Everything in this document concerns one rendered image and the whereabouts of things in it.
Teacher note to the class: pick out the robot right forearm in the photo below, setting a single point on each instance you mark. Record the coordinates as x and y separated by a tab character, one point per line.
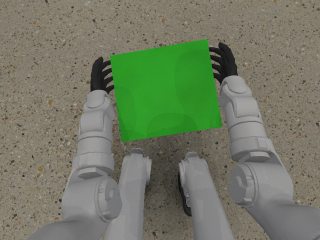
249	142

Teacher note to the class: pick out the robot left hand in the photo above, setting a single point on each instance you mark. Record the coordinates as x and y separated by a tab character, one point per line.
97	81

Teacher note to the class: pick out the right robot foot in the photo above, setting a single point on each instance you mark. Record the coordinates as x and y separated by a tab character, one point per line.
186	209

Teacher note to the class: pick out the robot left thigh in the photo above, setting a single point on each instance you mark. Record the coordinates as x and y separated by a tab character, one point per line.
134	176

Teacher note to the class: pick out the robot right upper arm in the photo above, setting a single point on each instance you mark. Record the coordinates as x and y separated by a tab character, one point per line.
265	190

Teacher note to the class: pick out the carton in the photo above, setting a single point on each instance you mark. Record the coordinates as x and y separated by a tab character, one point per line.
165	91

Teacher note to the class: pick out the robot left upper arm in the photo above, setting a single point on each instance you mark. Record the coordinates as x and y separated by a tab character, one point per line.
88	207

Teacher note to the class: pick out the robot left forearm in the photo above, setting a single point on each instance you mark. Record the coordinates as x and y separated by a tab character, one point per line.
95	137

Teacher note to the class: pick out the robot right hand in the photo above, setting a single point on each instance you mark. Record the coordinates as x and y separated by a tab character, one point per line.
227	65

